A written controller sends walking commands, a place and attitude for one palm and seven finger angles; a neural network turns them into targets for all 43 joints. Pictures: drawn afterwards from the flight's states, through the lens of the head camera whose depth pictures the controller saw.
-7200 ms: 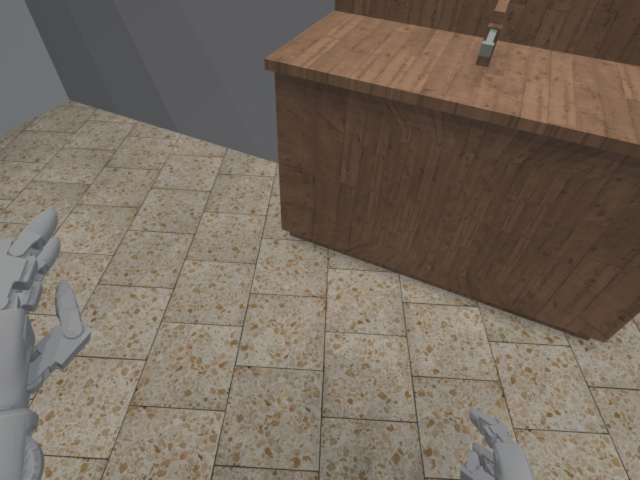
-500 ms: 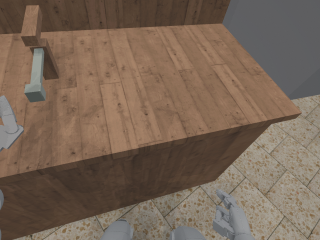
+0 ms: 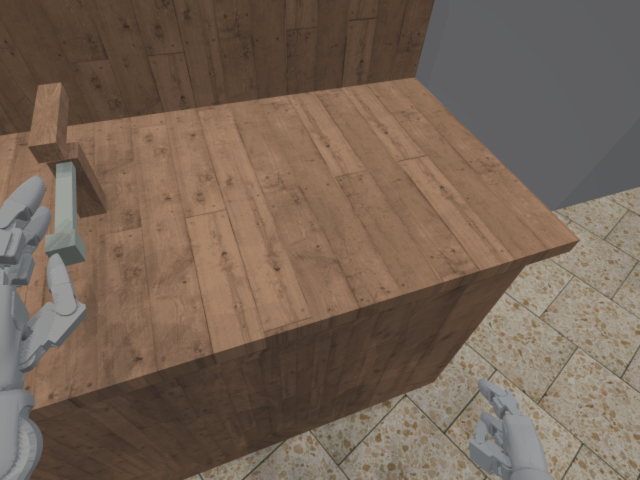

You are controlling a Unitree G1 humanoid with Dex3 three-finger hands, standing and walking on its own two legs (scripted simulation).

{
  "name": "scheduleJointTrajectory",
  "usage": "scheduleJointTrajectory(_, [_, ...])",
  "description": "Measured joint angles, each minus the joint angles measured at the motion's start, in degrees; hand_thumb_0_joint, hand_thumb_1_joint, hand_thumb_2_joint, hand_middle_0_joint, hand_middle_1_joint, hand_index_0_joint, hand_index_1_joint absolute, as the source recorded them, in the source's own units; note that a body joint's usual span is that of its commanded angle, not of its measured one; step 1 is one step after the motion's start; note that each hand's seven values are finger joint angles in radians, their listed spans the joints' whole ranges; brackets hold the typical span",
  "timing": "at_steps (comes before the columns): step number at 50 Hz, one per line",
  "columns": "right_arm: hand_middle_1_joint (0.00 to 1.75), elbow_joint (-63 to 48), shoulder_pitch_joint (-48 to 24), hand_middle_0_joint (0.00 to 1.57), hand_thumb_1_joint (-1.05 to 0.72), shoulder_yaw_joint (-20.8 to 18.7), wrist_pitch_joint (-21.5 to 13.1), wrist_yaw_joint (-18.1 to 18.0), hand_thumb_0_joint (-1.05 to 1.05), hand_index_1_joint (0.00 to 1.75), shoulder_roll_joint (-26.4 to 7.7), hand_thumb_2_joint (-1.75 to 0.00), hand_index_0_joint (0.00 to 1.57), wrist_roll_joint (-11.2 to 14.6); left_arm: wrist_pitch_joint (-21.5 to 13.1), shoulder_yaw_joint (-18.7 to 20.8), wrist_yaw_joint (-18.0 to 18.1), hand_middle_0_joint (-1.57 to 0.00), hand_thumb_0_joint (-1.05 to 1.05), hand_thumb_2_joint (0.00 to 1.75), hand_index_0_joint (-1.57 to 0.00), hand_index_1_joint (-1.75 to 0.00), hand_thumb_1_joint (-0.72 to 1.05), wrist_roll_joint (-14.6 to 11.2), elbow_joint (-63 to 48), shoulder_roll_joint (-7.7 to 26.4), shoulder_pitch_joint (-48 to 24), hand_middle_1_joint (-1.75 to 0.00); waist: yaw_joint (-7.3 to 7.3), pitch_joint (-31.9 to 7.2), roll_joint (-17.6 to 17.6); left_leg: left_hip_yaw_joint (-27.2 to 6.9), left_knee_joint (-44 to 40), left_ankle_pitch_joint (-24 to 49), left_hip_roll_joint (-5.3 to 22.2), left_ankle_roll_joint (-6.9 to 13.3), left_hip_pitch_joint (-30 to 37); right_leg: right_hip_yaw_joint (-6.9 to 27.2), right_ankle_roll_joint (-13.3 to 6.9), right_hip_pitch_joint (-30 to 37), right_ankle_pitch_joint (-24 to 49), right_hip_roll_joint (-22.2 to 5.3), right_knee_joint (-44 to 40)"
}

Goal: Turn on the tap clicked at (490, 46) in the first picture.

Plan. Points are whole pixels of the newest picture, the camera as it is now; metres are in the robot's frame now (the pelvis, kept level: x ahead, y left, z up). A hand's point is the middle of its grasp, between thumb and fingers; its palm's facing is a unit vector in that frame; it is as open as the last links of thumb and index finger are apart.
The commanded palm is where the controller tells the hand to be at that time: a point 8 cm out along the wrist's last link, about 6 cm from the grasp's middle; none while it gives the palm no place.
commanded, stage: come to a stop and stand still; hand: left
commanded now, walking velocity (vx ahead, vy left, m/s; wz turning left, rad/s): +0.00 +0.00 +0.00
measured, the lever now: (66, 248) +0.31 +0.31 +0.13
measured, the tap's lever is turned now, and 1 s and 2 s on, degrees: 2 2 2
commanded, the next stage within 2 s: look again from close up in 1.56 s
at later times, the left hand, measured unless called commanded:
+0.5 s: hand (31, 357) +0.19 +0.27 +0.14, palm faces +0.25 -0.90 -0.36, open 7.5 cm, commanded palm +0.13 +0.33 +0.18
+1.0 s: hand out of the picture +0.22 +0.33 +0.16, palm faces +0.37 -0.85 -0.38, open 7.5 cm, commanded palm +0.16 +0.36 +0.18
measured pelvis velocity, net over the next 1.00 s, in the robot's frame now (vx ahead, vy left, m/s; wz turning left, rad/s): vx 0.00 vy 0.08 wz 0.00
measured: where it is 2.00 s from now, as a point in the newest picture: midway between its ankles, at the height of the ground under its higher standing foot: outside the picture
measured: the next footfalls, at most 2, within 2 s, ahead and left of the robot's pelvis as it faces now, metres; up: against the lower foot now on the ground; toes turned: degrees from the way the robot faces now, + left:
none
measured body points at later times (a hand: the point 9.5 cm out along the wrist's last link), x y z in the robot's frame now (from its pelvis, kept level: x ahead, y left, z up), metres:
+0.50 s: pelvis -0.04 +0.05 +0.00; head -0.02 +0.08 +0.45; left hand +0.17 +0.32 +0.16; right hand +0.12 -0.17 -0.07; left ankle +0.02 +0.12 -0.74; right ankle -0.01 -0.08 -0.74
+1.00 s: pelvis +0.00 +0.08 +0.00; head +0.04 +0.11 +0.45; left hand +0.20 +0.37 +0.18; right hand +0.19 -0.13 -0.06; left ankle +0.02 +0.12 -0.74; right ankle -0.04 -0.07 -0.74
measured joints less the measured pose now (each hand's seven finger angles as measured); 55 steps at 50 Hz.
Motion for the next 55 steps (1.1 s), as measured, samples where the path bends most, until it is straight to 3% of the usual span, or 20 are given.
scheduleJointTrajectory(4, [0.3,-1.58,-0.35,0.2,-0.9,0.1,0.55,0.1,0.01,0.3,0.65,-0.89,0.2,0.0,-2.01,1.47,-0.43,-0.21,0.01,0.9,-0.21,-0.3,0.88,-0.51,-1.71,2.76,2.9,-0.3,-0.94,-1.66,0.99,-0.2,-0.39,0.51,0.3,0.08,-0.21,-0.15,0.07,0.53,1.4,0.36,-1.97])
scheduleJointTrajectory(8, [0.3,-1.41,0.73,0.2,-0.9,0.51,1.49,-0.02,0.01,0.3,0.93,-0.89,0.2,0.05,-2.03,2.28,-0.76,-0.21,0.01,0.9,-0.21,-0.3,0.88,-0.99,1.66,2.77,4.94,-0.3,-0.31,-3.63,2.37,-0.05,-1.46,1.29,0.2,0.45,0.03,0.01,0.44,1.08,2.66,0.3,-3.77])
scheduleJointTrajectory(10, [0.3,-1.35,2.95,0.2,-0.9,-0.12,0.01,-0.21,0.01,0.3,0.82,-0.89,0.2,-0.02,-2.93,3.47,-3.57,-0.21,0.01,0.9,-0.21,-0.3,0.88,1.84,7.42,6.11,-2.91,-0.3,2.52,-2.85,2.56,-0.77,-0.9,1.75,0.22,0.69,-1.0,-0.72,0.79,0.82,3.4,0.37,-4.27])
scheduleJointTrajectory(12, [0.3,-0.01,2.64,0.2,-0.9,0.39,-0.02,0.62,0.01,0.3,0.77,-0.89,0.2,0.53,-3.77,5.6,-3.69,-0.22,0.01,0.9,-0.22,-0.3,0.88,1.18,13.43,7.26,-9.84,-0.3,4.19,-1.38,2.1,-0.46,-1.46,2.87,-0.15,0.84,-1.12,-0.52,0.66,-0.1,3.79,-0.06,-3.36])
scheduleJointTrajectory(14, [0.3,0.32,2.26,0.2,-0.9,0.62,-0.33,1.58,0.01,0.3,0.42,-0.89,0.2,0.82,-3.27,6.49,-3.0,-0.21,0.01,0.9,-0.21,-0.3,0.88,0.3,16.37,5.43,-12.89,-0.3,4.76,-0.04,2.71,0.44,-1.45,3.3,-0.21,1.24,-1.11,0.32,1.06,-0.61,4.26,-0.24,-2.83])
scheduleJointTrajectory(16, [0.3,0.23,2.2,0.2,-0.9,0.65,-0.76,2.48,0.01,0.3,0.15,-0.89,0.2,1.08,-2.65,5.13,-2.49,-0.21,0.01,0.9,-0.21,-0.3,0.89,-0.22,15.32,2.23,-11.46,-0.3,4.26,0.76,3.55,1.35,-1.55,3.47,-0.42,1.88,-0.9,1.2,1.81,-0.68,4.76,-0.53,-2.86])
scheduleJointTrajectory(19, [0.3,-0.02,2.76,0.2,-0.9,0.91,-1.07,2.92,0.01,0.3,0.54,-0.89,0.2,0.93,-2.4,-0.35,-3.2,-0.2,0.01,0.9,-0.2,-0.3,0.89,0.43,10.19,-2.01,-5.37,-0.3,2.65,0.89,3.68,2.23,-1.21,2.59,-1.03,2.4,-0.97,2.11,2.69,-0.76,5.04,-1.19,-2.99])
scheduleJointTrajectory(22, [0.3,0.04,3.4,0.2,-0.9,1.73,-0.97,2.5,0.01,0.3,1.72,-0.89,0.2,0.43,-2.74,-3.81,-4.48,-0.21,0.01,0.9,-0.2,-0.3,0.89,1.47,5.9,-1.91,0.0,-0.3,1.14,0.66,1.79,2.68,-0.37,0.88,-1.58,2.41,-1.56,2.64,2.89,-1.49,4.12,-1.74,-2.23])
scheduleJointTrajectory(25, [0.3,-0.35,4.17,0.2,-0.9,1.93,-1.17,1.92,0.01,0.3,2.64,-0.89,0.2,0.19,-3.25,-2.6,-4.56,-0.21,0.01,0.9,-0.21,-0.3,0.88,1.73,4.13,1.01,0.84,-0.3,0.41,1.46,-0.03,2.67,-0.72,3.2,-1.94,3.85,-1.58,2.57,2.97,-2.09,1.66,-2.01,-0.61])
scheduleJointTrajectory(28, [0.3,-0.68,4.74,0.2,-0.9,1.6,-1.76,1.94,0.01,0.3,3.02,-0.89,0.2,0.14,-3.83,1.78,-3.86,-0.22,0.01,0.9,-0.22,-0.3,0.88,2.05,4.29,4.18,-1.87,-0.3,0.64,2.49,-1.15,2.57,-0.86,3.06,-2.71,4.97,-1.75,2.61,2.33,-2.9,-1.5,-2.33,2.49])
scheduleJointTrajectory(32, [0.3,-0.33,4.93,0.2,-0.9,1.33,-2.85,2.99,0.01,0.3,2.54,-0.89,0.2,0.1,-5.22,6.69,-2.64,-0.22,0.01,0.9,-0.21,-0.3,0.88,1.66,3.26,4.86,-4.09,-0.3,1.01,2.2,-1.11,2.43,-0.46,2.66,-3.65,5.59,-2.62,2.37,2.37,-0.47,1.06,-2.51,-0.87])
scheduleJointTrajectory(34, [0.3,0.19,4.61,0.2,-0.9,1.14,-3.18,3.44,0.01,0.3,2.05,-0.89,0.2,0.04,-5.74,6.5,-2.35,-0.21,0.01,0.9,-0.21,-0.3,0.88,1.62,1.99,3.47,-3.61,-0.3,0.95,2.0,-0.02,2.05,-0.57,2.38,-3.59,5.74,-2.41,2.05,3.07,0.68,2.34,-2.39,-2.89])
scheduleJointTrajectory(40, [0.3,0.4,3.21,0.2,-0.9,0.91,-2.82,3.61,0.01,0.3,2.25,-0.89,0.2,0.07,-5.55,1.92,-2.81,-0.21,0.01,0.9,-0.21,-0.3,0.89,2.37,1.99,0.73,-0.02,-0.3,1.41,0.8,0.4,2.67,-2.62,2.28,-4.67,6.13,-1.05,2.65,2.57,1.43,1.52,-3.39,-3.85])
scheduleJointTrajectory(47, [0.3,-0.31,0.54,0.2,-0.9,1.62,-1.74,2.93,0.01,0.3,3.3,-0.89,0.2,-0.05,-3.05,2.02,-2.74,-0.21,0.01,0.9,-0.21,-0.3,0.88,1.95,3.19,1.95,-0.92,-0.3,1.35,2.09,-0.42,2.21,-2.53,1.65,-4.87,6.17,-0.09,2.21,3.58,2.82,1.09,-3.58,-4.32])
scheduleJointTrajectory(55, [0.3,-1.47,-0.35,0.2,-0.9,1.34,-0.75,3.19,0.01,0.3,2.69,-0.89,0.2,0.26,-3.9,2.4,-2.59,-0.21,0.01,0.9,-0.21,-0.3,0.88,1.06,-0.68,2.34,-0.31,-0.3,1.18,1.55,-0.03,1.42,-1.68,0.76,-4.39,5.48,0.05,1.49,4.06,3.81,0.79,-3.07,-4.98])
